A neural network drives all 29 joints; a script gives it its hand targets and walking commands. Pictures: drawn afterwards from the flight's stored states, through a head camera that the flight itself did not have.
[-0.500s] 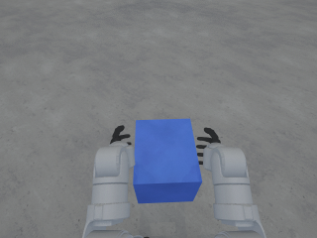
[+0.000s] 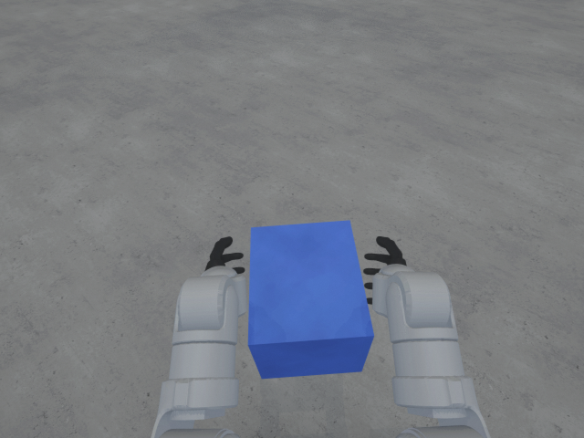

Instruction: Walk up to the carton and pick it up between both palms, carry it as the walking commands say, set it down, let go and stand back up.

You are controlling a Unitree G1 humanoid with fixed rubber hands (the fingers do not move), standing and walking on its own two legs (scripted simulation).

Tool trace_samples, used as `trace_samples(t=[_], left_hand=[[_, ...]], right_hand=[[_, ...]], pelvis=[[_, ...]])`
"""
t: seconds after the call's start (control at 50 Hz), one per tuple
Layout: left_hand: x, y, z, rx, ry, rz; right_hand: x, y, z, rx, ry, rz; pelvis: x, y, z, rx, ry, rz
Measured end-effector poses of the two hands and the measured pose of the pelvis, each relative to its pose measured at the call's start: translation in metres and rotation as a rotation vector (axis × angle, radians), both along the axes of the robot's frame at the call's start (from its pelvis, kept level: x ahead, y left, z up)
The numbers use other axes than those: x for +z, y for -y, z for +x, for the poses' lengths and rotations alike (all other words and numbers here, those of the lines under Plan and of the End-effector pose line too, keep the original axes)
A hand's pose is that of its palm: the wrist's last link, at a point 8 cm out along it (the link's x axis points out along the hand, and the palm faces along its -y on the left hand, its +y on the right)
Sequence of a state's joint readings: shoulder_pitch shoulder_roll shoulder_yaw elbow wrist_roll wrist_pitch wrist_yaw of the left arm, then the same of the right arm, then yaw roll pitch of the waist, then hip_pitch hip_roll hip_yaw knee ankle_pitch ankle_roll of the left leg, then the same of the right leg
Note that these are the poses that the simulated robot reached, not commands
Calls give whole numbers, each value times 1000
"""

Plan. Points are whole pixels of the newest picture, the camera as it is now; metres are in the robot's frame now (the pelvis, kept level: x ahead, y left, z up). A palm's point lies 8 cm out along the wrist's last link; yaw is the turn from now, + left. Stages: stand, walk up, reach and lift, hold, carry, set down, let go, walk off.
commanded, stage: carry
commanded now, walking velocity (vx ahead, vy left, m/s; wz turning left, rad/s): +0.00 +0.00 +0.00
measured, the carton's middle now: (306, 299) +0.34 +0.00 -0.02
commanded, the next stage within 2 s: none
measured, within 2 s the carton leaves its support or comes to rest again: neither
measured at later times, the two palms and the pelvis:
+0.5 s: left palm (198, 307) +0.29 +0.15 +0.05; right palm (381, 304) +0.29 -0.10 +0.05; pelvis -0.01 +0.01 +0.00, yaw +2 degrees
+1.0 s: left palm (214, 292) +0.31 +0.13 +0.05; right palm (394, 293) +0.31 -0.12 +0.05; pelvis +0.02 +0.01 +0.01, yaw +1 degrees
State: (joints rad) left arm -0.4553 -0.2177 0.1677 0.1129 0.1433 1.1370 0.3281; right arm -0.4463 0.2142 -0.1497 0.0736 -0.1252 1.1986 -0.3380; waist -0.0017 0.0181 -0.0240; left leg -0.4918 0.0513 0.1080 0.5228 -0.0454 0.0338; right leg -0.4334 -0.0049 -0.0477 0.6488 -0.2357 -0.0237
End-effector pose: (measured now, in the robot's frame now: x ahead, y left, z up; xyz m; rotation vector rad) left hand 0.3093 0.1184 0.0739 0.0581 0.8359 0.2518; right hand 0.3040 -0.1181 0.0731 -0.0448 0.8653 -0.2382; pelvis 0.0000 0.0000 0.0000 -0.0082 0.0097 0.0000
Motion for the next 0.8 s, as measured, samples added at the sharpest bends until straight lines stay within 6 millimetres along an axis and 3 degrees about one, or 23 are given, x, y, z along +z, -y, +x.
trace_samples(t=[0.12, 0.24, 0.4, 0.62, 0.8], left_hand=[[-10, -3, -13, 6, -43, 32], [-16, -7, -11, -22, -1, 2], [-20, -20, -13, -73, 36, -41], [-23, -32, -32, -24, 44, -41], [-21, -23, -12, -80, 85, -33]], right_hand=[[-17, 0, -7, 52, -42, 45], [-25, -2, -16, 50, -3, 63], [-24, -9, -17, 67, 33, 52], [-33, -19, -14, 163, 38, 59], [-31, -9, -10, 110, 82, 68]], pelvis=[[2, 3, -5, 7, -1, 2], [-2, -5, -10, 3, 9, -19], [1, -15, -8, 5, -5, -24], [3, -6, -4, 38, -8, -5], [2, -11, 5, 22, -16, -6]])
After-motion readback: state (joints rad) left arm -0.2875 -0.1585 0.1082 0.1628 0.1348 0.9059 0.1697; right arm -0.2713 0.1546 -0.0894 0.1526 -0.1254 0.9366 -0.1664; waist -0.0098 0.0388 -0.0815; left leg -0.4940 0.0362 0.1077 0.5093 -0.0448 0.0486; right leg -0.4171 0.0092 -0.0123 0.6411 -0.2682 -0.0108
